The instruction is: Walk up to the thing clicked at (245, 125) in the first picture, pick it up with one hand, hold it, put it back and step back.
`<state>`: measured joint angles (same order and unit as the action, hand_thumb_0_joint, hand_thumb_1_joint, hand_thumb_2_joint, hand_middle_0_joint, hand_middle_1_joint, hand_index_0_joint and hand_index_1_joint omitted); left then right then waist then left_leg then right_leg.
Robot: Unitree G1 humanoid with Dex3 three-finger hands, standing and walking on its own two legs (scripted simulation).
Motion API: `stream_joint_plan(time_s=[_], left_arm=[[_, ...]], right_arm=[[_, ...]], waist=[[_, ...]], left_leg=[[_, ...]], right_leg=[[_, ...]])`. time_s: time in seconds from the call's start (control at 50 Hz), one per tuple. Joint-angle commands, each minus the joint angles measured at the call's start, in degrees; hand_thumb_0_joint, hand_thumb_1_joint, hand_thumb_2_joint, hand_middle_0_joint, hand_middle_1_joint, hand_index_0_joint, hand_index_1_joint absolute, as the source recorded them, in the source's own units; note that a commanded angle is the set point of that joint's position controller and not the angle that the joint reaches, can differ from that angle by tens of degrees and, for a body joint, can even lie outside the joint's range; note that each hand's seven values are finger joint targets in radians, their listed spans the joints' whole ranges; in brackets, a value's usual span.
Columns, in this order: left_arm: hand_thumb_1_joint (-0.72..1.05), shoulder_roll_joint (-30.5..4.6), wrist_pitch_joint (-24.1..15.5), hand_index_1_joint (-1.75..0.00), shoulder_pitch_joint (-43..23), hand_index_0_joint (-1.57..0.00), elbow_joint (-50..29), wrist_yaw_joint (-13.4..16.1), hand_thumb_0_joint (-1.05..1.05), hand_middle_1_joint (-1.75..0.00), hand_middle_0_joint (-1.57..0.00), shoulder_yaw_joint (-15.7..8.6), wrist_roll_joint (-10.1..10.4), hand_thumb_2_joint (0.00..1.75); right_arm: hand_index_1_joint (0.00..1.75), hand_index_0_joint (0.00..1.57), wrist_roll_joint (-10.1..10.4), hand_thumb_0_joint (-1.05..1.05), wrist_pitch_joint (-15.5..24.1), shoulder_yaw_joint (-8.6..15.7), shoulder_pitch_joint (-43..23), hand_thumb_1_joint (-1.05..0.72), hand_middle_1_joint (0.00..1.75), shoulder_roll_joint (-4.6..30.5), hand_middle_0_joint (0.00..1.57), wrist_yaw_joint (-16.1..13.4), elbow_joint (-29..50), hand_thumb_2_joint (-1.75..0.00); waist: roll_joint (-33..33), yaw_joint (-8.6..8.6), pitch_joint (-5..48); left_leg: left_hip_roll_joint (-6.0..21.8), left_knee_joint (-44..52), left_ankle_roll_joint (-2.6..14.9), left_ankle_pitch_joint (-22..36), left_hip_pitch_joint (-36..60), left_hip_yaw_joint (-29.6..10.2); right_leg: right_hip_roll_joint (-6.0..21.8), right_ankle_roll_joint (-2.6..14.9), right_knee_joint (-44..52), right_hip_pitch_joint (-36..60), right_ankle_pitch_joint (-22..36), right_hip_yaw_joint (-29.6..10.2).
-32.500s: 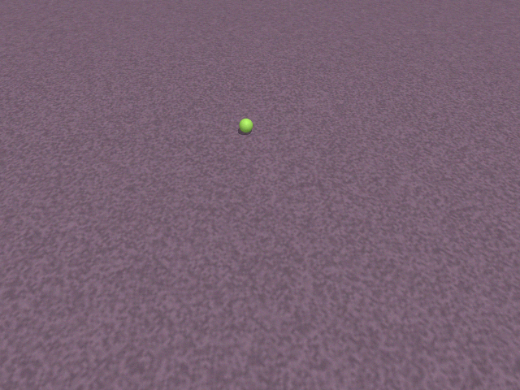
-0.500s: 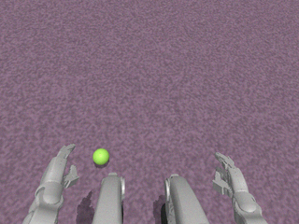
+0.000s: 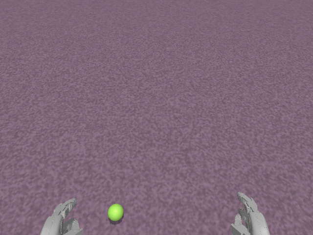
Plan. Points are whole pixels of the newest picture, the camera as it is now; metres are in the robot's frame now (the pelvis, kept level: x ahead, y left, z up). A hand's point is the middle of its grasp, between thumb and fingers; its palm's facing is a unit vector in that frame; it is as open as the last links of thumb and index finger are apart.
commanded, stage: home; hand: left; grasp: from above
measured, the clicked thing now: (115, 212) +0.38 +0.20 -0.67
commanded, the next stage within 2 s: stand in 1.96 s
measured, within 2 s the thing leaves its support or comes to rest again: neither
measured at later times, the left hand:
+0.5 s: hand out of the picture +0.16 +0.18 -0.04, palm faces +0.05 -0.98 -0.19, open 7.4 cm
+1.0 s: hand out of the picture +0.16 +0.18 -0.04, palm faces +0.04 -0.98 -0.19, open 7.4 cm
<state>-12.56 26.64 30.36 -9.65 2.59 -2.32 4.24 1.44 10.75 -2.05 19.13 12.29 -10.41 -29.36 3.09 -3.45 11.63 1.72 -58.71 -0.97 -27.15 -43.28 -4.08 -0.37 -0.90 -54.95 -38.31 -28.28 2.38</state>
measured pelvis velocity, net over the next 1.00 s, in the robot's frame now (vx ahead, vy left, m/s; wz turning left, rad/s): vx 0.00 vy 0.00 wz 0.00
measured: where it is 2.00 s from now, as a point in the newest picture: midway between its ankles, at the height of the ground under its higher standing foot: outside the picture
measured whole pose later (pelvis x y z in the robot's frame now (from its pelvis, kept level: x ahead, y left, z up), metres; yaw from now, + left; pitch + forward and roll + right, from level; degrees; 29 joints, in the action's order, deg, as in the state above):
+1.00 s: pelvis +0.00 +0.00 +0.00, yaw +0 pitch +10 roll -2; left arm -13.2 25.5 29.1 -8.1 0.7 -1.6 3.3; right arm 0.2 14.4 -1.8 17.2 12.7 -10.4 -30.7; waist 2.2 -2.3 9.6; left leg 1.6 -57.8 -1.2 -26.8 -40.8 -3.9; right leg -0.3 -0.7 -54.7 -36.2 -28.2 2.2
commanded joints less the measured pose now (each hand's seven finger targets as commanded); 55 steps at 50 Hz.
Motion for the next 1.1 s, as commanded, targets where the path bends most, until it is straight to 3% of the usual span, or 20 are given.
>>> stream_joint_plan(time_s=[0.0, 0.14, 0.24, 0.48, 0.7, 0.72, 0.76, 0.86, 0.88, 0.94, 0.98, 1.08], left_arm=[[0.90, -5.3, -2.4, -0.30, -1.7, -0.20, -9.7, -0.7, 0.00, -0.30, -0.20, -2.8, -0.6, 0.90], [0.90, -5.9, -3.1, -0.30, -2.9, -0.20, -8.6, -1.4, 0.00, -0.30, -0.20, -3.1, -1.4, 0.90], [0.90, -5.9, -3.4, -0.30, -3.4, -0.20, -8.7, -1.4, 0.00, -0.30, -0.20, -2.9, -1.8, 0.90], [0.90, -5.6, -3.8, -0.30, -3.5, -0.20, -8.0, -1.1, 0.00, -0.30, -0.20, -2.6, -1.5, 0.90], [0.90, -5.7, -4.1, -0.30, -2.8, -0.20, -8.4, -1.3, 0.00, -0.30, -0.20, -2.6, -1.3, 0.90], [0.90, -7.1, -4.4, -0.30, -4.0, -0.20, -10.7, -1.2, 0.00, -0.30, -0.20, -3.9, -1.1, 0.90], [0.90, -5.3, -4.1, -0.30, -2.0, -0.20, -7.3, -1.3, 0.00, -0.30, -0.20, -2.7, -1.3, 0.90], [0.90, -7.3, -4.0, -0.30, -2.4, -0.20, -9.5, -1.2, 0.00, -0.30, -0.20, -3.8, -1.4, 0.90], [0.90, -6.3, -3.9, -0.30, -2.6, -0.20, -8.6, -1.3, 0.00, -0.30, -0.20, -2.5, -1.4, 0.90], [0.90, -7.0, -3.9, -0.30, -3.3, -0.20, -10.0, -1.2, 0.00, -0.30, -0.20, -3.5, -1.2, 0.90], [0.90, -6.0, -3.6, -0.30, -2.5, -0.20, -9.0, -1.3, 0.00, -0.30, -0.20, -2.5, -1.3, 0.90], [0.90, -6.5, -3.7, -0.30, -3.6, -0.20, -10.0, -1.2, 0.00, -0.30, -0.20, -2.7, -1.2, 0.90]], right_arm=[[0.30, 0.20, -0.6, 0.00, 4.4, 2.9, -5.1, -0.90, 0.30, 6.8, 0.20, -0.9, 9.3, -0.90], [0.30, 0.20, -1.1, 0.00, 5.8, 3.3, -5.3, -0.90, 0.30, 7.2, 0.20, -0.7, 8.6, -0.90], [0.30, 0.20, -1.2, 0.00, 6.2, 3.1, -6.0, -0.90, 0.30, 7.4, 0.20, -0.6, 8.5, -0.90], [0.30, 0.20, -1.3, 0.00, 6.6, 2.7, -6.8, -0.90, 0.30, 7.2, 0.20, -0.8, 8.4, -0.90], [0.30, 0.20, -1.2, 0.00, 7.0, 2.9, -6.2, -0.90, 0.30, 7.2, 0.20, -1.0, 7.7, -0.90], [0.30, 0.20, -1.3, 0.00, 7.0, 3.1, -6.0, -0.90, 0.30, 7.6, 0.20, -1.0, 7.5, -0.90], [0.30, 0.20, -1.2, 0.00, 7.0, 2.9, -6.2, -0.90, 0.30, 7.3, 0.20, -1.0, 7.8, -0.90], [0.30, 0.20, -1.3, 0.00, 7.0, 3.3, -5.9, -0.90, 0.30, 7.7, 0.20, -1.0, 7.8, -0.90], [0.30, 0.20, -1.2, 0.00, 6.9, 3.1, -6.1, -0.90, 0.30, 7.5, 0.20, -1.0, 7.6, -0.90], [0.30, 0.20, -1.2, 0.00, 6.9, 3.2, -6.0, -0.90, 0.30, 7.6, 0.20, -0.9, 7.7, -0.90], [0.30, 0.20, -1.2, 0.00, 6.7, 3.1, -5.7, -0.90, 0.30, 7.4, 0.20, -0.9, 7.6, -0.90], [0.30, 0.20, -1.2, 0.00, 6.7, 3.4, -6.0, -0.90, 0.30, 7.7, 0.20, -0.9, 7.6, -0.90]], waist=[[-1.2, 0.43, 1.1], [0.4, 0.89, 1.9], [0.8, 0.74, 0.9], [-1.2, 1.09, 0.4], [-0.5, 1.42, 1.3], [-0.1, 1.48, 1.5], [-0.7, 1.51, 0.4], [-0.1, 1.43, 1.8], [-0.9, 1.19, 0.7], [-0.3, 1.32, 1.5], [-0.1, 1.06, 1.7], [0.4, 1.00, 1.2]], left_leg=[[-1.7, 9.7, 1.86, 10.9, 8.6, 1.9], [-1.7, 9.4, 1.57, 13.8, 10.6, 1.9], [-1.5, 10.5, 1.45, 11.9, 11.0, 1.7], [-1.6, 10.8, 1.75, 7.9, 9.5, 1.6], [-1.4, 10.3, 1.61, 9.8, 9.7, 1.7], [-1.3, 10.4, 1.61, 9.6, 10.1, 1.7], [-1.4, 10.2, 1.61, 9.0, 9.4, 2.0], [-1.5, 10.0, 1.62, 10.4, 10.1, 2.1], [-1.5, 9.8, 1.69, 9.9, 9.7, 2.2], [-1.5, 9.7, 1.73, 10.7, 10.0, 2.1], [-1.5, 9.7, 1.66, 11.1, 10.1, 2.0], [-1.3, 10.1, 1.59, 10.7, 10.2, 1.8]], right_leg=[[-1.5, 0.94, 9.8, 1.4, 10.7, 1.6], [-1.2, 0.80, 9.4, 2.1, 13.4, 1.4], [-1.3, 0.99, 9.5, 1.9, 11.5, 1.5], [-1.3, 0.86, 10.4, 1.8, 8.1, 1.5], [-1.3, 0.92, 9.7, 1.9, 9.6, 1.3], [-1.4, 0.92, 9.7, 1.9, 9.4, 1.2], [-1.3, 0.89, 10.1, 1.5, 8.8, 1.1], [-1.1, 0.81, 9.7, 2.4, 10.2, 0.8], [-1.1, 0.72, 10.1, 1.5, 9.9, 0.8], [-1.1, 0.73, 9.8, 2.4, 10.7, 0.8], [-1.1, 0.81, 9.7, 2.1, 11.0, 0.9], [-1.2, 0.93, 9.3, 1.8, 10.5, 1.0]])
